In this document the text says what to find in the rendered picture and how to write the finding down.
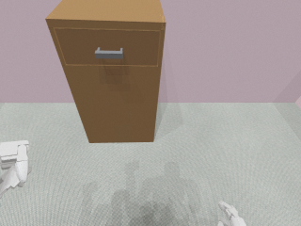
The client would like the robot right hand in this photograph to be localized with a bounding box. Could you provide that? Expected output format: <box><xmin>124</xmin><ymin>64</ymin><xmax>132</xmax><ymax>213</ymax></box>
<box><xmin>217</xmin><ymin>201</ymin><xmax>246</xmax><ymax>226</ymax></box>

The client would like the handle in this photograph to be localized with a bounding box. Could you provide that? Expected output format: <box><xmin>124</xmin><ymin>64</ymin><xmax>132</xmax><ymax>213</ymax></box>
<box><xmin>94</xmin><ymin>47</ymin><xmax>123</xmax><ymax>59</ymax></box>

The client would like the cabinet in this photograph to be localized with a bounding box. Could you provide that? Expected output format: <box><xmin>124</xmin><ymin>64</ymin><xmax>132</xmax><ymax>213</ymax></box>
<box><xmin>45</xmin><ymin>0</ymin><xmax>166</xmax><ymax>143</ymax></box>

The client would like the drawer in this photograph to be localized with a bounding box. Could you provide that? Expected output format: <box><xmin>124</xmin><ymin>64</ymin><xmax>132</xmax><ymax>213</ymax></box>
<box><xmin>55</xmin><ymin>27</ymin><xmax>160</xmax><ymax>66</ymax></box>

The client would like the robot left hand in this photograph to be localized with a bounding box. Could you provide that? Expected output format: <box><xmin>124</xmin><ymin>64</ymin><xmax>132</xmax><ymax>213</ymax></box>
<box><xmin>0</xmin><ymin>140</ymin><xmax>32</xmax><ymax>199</ymax></box>

